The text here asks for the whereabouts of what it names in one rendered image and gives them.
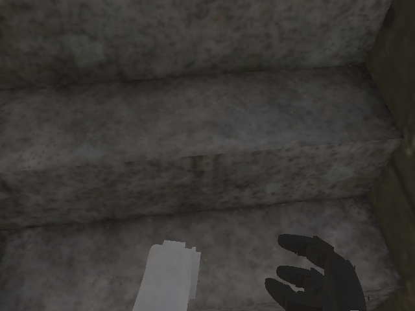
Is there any robot left thigh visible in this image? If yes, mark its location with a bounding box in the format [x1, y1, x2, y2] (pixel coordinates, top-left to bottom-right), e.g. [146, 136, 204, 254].
[132, 240, 201, 311]

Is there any robot right hand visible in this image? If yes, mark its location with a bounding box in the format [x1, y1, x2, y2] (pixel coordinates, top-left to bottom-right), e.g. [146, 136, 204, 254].
[265, 234, 370, 311]

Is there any left robot shin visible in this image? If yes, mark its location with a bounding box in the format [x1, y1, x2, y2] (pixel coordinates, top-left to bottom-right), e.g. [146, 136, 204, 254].
[146, 244, 162, 267]

